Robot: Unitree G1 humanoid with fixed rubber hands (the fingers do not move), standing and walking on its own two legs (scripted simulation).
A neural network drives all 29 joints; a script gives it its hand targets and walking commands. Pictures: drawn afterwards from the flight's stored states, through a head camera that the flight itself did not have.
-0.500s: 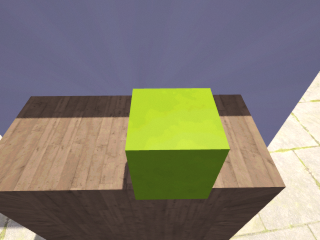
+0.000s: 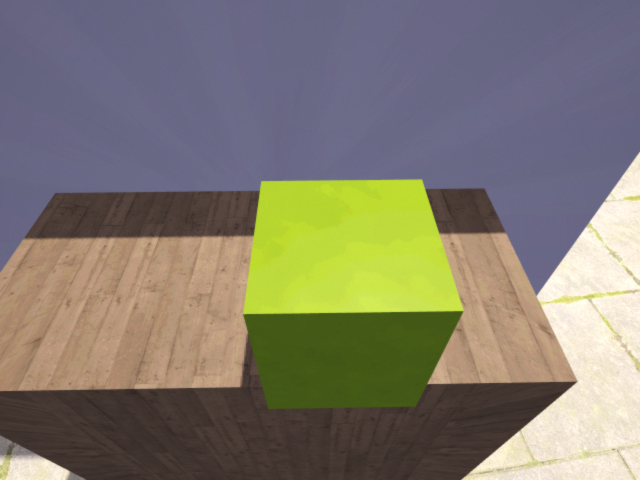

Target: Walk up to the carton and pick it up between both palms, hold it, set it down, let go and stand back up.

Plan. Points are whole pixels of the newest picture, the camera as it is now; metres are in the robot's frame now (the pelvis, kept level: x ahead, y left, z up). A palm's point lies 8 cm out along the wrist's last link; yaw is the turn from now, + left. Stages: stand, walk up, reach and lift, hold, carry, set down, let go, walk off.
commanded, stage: walk up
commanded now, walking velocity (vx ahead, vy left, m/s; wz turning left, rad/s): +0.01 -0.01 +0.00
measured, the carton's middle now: (342, 298) +0.35 -0.01 +0.03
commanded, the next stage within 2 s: stand in 1.62 s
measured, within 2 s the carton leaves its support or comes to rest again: neither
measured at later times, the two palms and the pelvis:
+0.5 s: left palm out of the picture -0.07 +0.17 -0.14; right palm out of the picture -0.05 -0.32 -0.17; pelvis -0.08 -0.08 -0.02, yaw -2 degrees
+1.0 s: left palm out of the picture -0.16 +0.19 -0.15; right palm out of the picture -0.02 -0.24 -0.13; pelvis -0.07 -0.02 +0.00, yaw +0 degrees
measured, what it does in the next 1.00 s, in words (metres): steps on the spot: left foot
